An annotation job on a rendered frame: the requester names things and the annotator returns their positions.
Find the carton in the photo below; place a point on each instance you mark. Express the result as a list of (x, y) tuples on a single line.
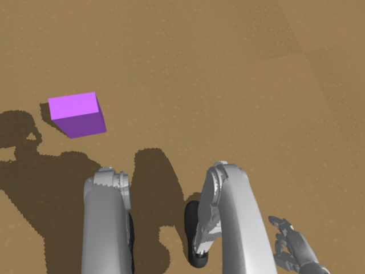
[(77, 115)]

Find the right robot hand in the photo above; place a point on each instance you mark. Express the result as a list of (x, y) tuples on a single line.
[(295, 242)]

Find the right robot foot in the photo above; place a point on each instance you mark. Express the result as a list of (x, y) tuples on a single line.
[(190, 223)]

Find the right robot arm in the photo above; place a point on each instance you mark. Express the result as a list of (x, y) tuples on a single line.
[(313, 268)]

